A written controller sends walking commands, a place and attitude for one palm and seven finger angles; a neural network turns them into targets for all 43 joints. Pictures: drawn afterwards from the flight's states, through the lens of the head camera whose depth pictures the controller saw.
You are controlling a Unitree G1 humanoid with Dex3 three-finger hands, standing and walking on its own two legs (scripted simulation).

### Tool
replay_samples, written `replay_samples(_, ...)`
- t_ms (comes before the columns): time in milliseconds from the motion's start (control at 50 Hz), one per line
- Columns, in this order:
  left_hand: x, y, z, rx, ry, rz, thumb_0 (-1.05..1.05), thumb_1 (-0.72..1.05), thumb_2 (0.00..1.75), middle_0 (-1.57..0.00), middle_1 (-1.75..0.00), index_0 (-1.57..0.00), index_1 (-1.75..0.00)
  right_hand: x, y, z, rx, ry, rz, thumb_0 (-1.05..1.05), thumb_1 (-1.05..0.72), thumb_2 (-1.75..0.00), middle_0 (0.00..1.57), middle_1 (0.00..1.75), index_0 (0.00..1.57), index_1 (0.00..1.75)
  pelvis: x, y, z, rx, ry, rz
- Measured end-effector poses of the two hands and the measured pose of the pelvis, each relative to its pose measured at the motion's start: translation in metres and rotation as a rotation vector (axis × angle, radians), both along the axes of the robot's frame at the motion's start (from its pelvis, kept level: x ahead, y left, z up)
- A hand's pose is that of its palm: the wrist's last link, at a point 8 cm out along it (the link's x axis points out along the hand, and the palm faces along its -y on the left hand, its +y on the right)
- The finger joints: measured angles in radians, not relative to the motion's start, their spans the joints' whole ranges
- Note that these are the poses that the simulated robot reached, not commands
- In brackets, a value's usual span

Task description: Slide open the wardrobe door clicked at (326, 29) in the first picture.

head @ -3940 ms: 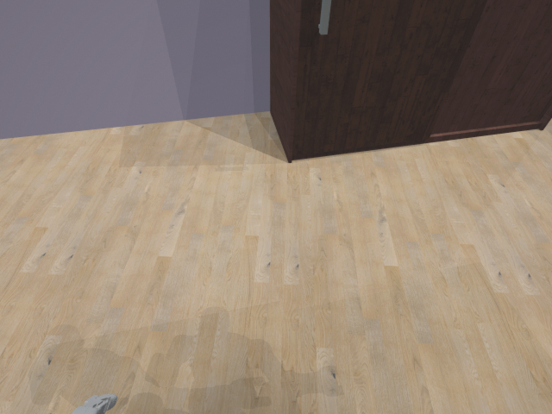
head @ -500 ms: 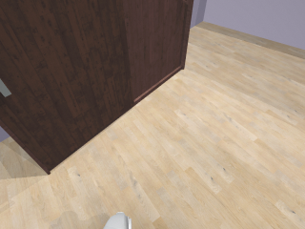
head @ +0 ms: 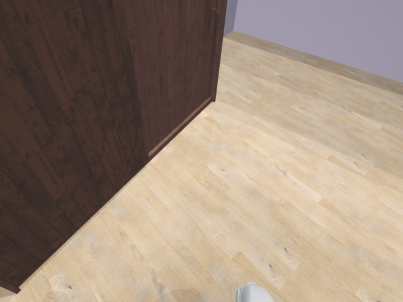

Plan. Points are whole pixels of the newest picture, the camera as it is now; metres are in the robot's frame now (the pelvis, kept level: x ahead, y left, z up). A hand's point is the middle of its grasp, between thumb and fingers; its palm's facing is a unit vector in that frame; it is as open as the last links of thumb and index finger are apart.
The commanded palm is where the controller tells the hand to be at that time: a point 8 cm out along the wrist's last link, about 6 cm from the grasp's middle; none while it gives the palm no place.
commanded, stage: turn to face it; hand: left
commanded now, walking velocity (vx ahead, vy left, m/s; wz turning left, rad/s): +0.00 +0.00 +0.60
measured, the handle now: out of the picture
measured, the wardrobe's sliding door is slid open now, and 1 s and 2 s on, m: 0.00 0.00 0.00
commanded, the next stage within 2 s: take the last steps up to it in 1.78 s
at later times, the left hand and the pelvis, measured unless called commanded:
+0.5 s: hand out of the picture +0.15 +0.19 -0.19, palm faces +0.25 -0.95 -0.18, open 7.2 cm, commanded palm none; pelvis +0.08 -0.01 -0.02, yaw +14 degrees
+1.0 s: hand out of the picture +0.08 +0.20 -0.16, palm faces +0.50 -0.81 -0.30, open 7.3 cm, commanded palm none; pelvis +0.09 -0.03 -0.01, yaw +31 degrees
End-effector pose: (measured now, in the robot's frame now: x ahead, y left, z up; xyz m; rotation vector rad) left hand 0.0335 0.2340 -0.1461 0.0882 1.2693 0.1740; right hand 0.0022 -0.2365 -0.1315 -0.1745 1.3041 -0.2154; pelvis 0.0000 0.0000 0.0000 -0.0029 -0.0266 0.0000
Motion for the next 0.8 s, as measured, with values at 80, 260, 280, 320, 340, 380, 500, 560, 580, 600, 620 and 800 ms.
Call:
replay_samples(80,0.074,-0.009,0.006,0.023,-0.072,-0.084,0.0,0.92,0.9,-0.19,-0.3,-0.2,-0.3,-0.018,0.006,-0.007,0.041,0.101,-0.063,-0.01,-0.93,-0.89,0.2,0.3,0.2,0.3,0.027,-0.008,-0.002,-0.003,-0.001,-0.002)
replay_samples(260,0.161,-0.05,0.007,0.033,-0.227,-0.09,0.0,0.91,0.9,-0.2,-0.3,-0.2,-0.3,-0.011,0.006,-0.032,0.141,0.3,-0.069,0.0,-0.91,-0.89,0.2,0.3,0.2,0.3,0.073,-0.033,-0.019,-0.002,-0.006,0.097)
replay_samples(280,0.158,-0.051,0.008,0.031,-0.226,-0.071,0.0,0.91,0.9,-0.2,-0.3,-0.2,-0.3,0.0,0.004,-0.033,0.139,0.29,-0.051,0.01,-0.91,-0.89,0.2,0.3,0.2,0.3,0.074,-0.033,-0.018,-0.001,-0.008,0.108)
replay_samples(320,0.148,-0.051,0.007,0.026,-0.206,-0.031,0.0,0.91,0.9,-0.2,-0.3,-0.2,-0.3,0.027,-0.001,-0.032,0.128,0.249,-0.013,0.01,-0.91,-0.89,0.2,0.3,0.2,0.3,0.076,-0.032,-0.015,-0.002,-0.007,0.132)
replay_samples(340,0.142,-0.05,0.006,0.023,-0.192,-0.014,0.0,0.91,0.9,-0.2,-0.3,-0.2,-0.3,0.042,-0.004,-0.031,0.119,0.221,0.006,0.01,-0.91,-0.89,0.2,0.3,0.2,0.3,0.076,-0.03,-0.014,-0.003,-0.006,0.144)
replay_samples(380,0.132,-0.04,0.006,0.027,-0.187,0.043,-0.01,0.92,0.9,-0.2,-0.3,-0.21,-0.3,0.072,-0.007,-0.028,0.098,0.159,0.048,0.01,-0.91,-0.89,0.2,0.3,0.2,0.3,0.077,-0.027,-0.013,-0.007,-0.003,0.169)
replay_samples(500,0.099,0.006,-0.014,0.041,-0.152,0.147,-0.02,0.92,0.9,-0.2,-0.3,-0.21,-0.3,0.153,-0.006,-0.015,0.0,-0.017,0.192,0.0,-0.91,-0.89,0.19,0.3,0.19,0.3,0.076,-0.006,-0.023,-0.029,0.002,0.242)
replay_samples(560,0.076,0.031,-0.028,0.046,-0.109,0.2,-0.01,0.92,0.9,-0.2,-0.3,-0.21,-0.3,0.179,0.001,-0.013,-0.044,-0.077,0.251,0.0,-0.91,-0.89,0.19,0.3,0.19,0.3,0.074,0.005,-0.033,-0.038,0.01,0.271)
replay_samples(580,0.069,0.037,-0.027,0.05,-0.087,0.212,-0.01,0.92,0.9,-0.2,-0.3,-0.2,-0.3,0.184,0.003,-0.01,-0.05,-0.084,0.268,0.0,-0.91,-0.89,0.19,0.3,0.19,0.3,0.073,0.007,-0.031,-0.038,0.014,0.279)
replay_samples(600,0.061,0.041,-0.025,0.054,-0.068,0.226,0.0,0.92,0.9,-0.2,-0.3,-0.2,-0.3,0.188,0.006,-0.006,-0.055,-0.084,0.285,0.0,-0.91,-0.89,0.19,0.3,0.19,0.3,0.073,0.008,-0.028,-0.04,0.02,0.291)
replay_samples(620,0.055,0.045,-0.022,0.057,-0.055,0.243,0.0,0.92,0.9,-0.2,-0.3,-0.2,-0.3,0.192,0.009,-0.002,-0.058,-0.08,0.302,0.0,-0.91,-0.89,0.19,0.3,0.19,0.3,0.074,0.008,-0.024,-0.042,0.027,0.305)
replay_samples(800,0.013,0.048,0.007,0.104,0.01,0.356,0.01,0.92,0.9,-0.2,-0.3,-0.2,-0.3,0.23,0.028,0.006,-0.021,-0.066,0.429,0.0,-0.91,-0.89,0.2,0.3,0.2,0.3,0.083,0.006,-0.004,-0.031,0.056,0.401)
